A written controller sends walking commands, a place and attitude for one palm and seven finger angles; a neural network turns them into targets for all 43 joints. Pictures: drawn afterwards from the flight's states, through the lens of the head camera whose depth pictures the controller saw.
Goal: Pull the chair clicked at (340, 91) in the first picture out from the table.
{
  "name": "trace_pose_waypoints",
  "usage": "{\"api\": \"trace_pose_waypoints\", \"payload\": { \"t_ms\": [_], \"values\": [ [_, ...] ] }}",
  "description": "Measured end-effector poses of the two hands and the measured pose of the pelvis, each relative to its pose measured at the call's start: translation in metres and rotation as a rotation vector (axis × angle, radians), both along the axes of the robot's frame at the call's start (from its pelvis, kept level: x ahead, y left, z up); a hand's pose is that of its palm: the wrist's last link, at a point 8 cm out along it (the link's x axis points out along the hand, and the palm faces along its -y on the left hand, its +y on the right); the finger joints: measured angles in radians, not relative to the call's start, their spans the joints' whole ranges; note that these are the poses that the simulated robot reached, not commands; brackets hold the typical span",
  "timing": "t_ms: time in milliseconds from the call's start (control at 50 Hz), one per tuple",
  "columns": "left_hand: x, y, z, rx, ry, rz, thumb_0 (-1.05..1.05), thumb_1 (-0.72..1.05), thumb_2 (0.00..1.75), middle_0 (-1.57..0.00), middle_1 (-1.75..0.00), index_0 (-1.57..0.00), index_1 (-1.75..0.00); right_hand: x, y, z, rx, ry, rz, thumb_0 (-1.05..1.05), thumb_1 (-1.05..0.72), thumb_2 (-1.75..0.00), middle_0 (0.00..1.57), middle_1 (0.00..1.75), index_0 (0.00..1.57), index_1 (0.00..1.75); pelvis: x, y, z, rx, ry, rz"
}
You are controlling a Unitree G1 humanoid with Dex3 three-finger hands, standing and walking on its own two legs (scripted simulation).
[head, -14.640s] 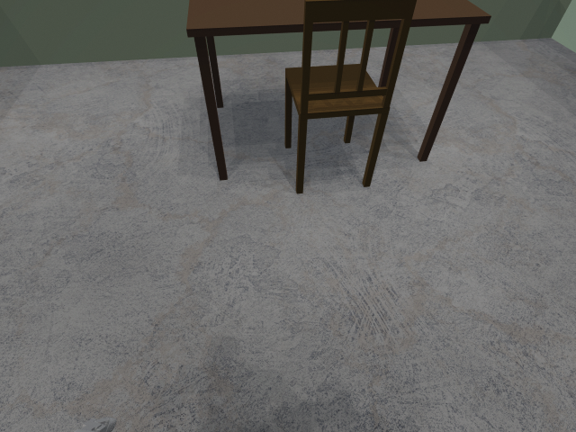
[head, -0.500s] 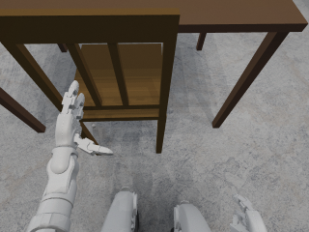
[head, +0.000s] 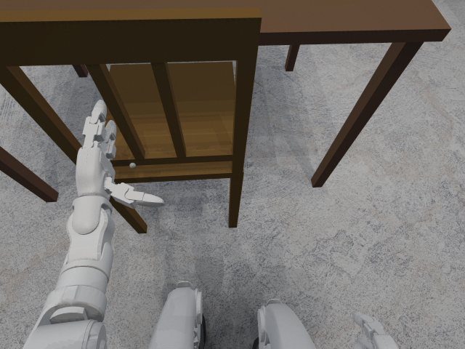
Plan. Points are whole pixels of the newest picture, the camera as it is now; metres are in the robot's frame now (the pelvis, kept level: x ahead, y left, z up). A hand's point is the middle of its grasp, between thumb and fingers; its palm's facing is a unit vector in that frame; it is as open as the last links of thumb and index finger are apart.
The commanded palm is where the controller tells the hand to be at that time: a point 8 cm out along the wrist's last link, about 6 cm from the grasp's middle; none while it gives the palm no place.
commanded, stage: push the fingers through the gap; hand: left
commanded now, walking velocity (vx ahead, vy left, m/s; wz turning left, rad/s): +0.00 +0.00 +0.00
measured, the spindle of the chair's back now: (121, 118) +0.51 +0.22 +0.03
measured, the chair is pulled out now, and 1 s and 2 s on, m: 0.00 0.00 0.00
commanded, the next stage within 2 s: hook a spindle and tug to test in 0.96 s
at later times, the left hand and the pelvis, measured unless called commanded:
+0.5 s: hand (137, 139) +0.46 +0.18 +0.03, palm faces +0.12 -0.99 -0.04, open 17.0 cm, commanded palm +0.44 +0.23 +0.03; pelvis +0.00 +0.00 +0.00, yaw -1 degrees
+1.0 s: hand (137, 134) +0.47 +0.19 +0.03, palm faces +0.12 -0.99 -0.04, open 17.0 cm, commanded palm +0.45 +0.23 +0.03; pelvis +0.01 +0.00 +0.00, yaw -1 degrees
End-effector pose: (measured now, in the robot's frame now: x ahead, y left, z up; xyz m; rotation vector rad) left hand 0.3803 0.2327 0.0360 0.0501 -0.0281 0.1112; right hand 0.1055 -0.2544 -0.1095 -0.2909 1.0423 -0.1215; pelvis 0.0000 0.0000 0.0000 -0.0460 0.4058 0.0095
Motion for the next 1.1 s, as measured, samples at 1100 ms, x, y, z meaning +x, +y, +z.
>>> {"api": "trace_pose_waypoints", "payload": {
  "t_ms": [1100],
  "values": [
    [0.067,0.006,-0.002,-0.012,0.021,0.007,-0.01,-0.50,0.30,-0.06,-0.09,-0.06,-0.09,-0.044,-0.001,-0.003,-0.011,0.174,-0.069,0.00,-0.90,-0.90,0.20,0.30,0.20,0.30,0.005,0.004,-0.002,-0.013,0.046,-0.011]
  ]
}}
